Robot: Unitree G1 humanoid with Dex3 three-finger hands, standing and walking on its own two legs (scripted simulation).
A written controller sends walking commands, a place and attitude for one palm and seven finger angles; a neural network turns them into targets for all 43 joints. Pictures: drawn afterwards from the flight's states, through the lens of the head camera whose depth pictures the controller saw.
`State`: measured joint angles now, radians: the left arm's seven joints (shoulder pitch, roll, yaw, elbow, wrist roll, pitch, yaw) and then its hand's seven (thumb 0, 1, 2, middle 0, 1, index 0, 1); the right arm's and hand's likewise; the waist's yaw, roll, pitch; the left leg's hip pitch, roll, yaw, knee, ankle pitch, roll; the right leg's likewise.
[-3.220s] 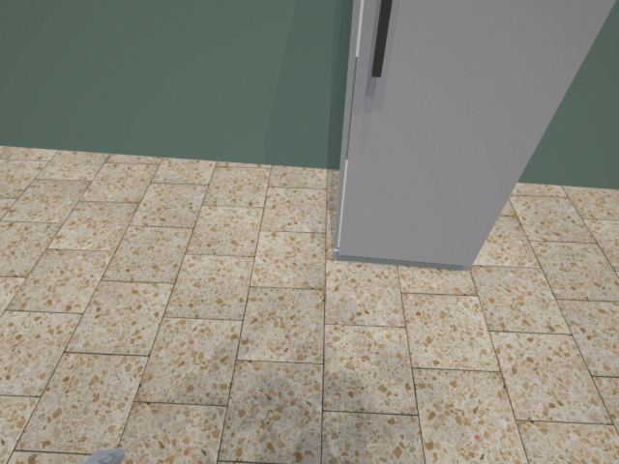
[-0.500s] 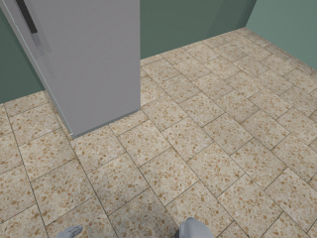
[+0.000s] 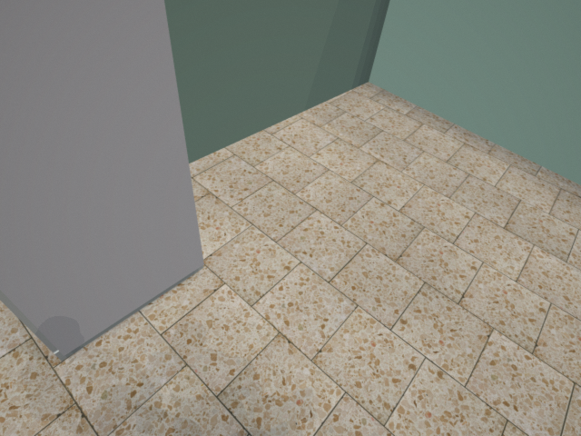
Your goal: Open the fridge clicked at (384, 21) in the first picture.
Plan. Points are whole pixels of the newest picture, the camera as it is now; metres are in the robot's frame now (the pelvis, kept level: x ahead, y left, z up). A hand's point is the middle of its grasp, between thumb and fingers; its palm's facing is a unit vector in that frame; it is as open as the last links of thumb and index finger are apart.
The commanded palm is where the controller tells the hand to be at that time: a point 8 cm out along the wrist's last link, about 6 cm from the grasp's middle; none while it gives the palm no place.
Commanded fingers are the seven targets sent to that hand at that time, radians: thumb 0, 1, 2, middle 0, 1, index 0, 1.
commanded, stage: turn to face it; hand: left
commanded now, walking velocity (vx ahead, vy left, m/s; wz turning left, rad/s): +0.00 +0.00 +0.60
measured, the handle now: out of the picture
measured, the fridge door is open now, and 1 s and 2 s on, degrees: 0 0 0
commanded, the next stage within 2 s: take the last steps up to it in 1.36 s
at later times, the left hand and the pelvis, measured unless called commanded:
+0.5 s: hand out of the picture +0.12 +0.17 -0.14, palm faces +0.24 -0.94 -0.23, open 7.4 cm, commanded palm none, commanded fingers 0.00 0.90 0.90 -0.20 -0.30 -0.20 -0.30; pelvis +0.07 -0.02 +0.01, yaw +14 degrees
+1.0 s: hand out of the picture -0.01 +0.25 -0.16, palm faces +0.55 -0.80 -0.26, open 7.4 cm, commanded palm none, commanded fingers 0.00 0.90 0.90 -0.20 -0.30 -0.20 -0.30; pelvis +0.06 +0.02 +0.01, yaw +32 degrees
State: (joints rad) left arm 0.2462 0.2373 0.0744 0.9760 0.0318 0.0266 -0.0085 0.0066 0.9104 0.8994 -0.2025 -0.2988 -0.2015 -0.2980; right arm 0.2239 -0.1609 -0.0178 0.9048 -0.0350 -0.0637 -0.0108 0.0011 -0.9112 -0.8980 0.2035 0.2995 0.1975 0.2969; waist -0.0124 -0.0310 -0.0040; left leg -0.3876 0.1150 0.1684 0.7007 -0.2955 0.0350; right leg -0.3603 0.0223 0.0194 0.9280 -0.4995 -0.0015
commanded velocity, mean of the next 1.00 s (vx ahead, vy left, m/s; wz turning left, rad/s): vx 0.00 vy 0.00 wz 0.58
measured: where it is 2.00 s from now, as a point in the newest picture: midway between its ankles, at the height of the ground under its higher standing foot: outside the picture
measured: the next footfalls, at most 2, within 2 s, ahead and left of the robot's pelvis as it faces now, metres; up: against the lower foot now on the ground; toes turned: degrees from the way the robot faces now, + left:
right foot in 0.40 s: +0.12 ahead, -0.12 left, +0.00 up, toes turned +4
left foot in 0.80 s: +0.07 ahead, +0.13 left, +0.00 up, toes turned +35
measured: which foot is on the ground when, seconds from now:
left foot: down 0.00-0.40, up 0.42-0.78, down 0.80-1.00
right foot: up 0.00-0.38, down 0.40-0.80, up 0.82-1.00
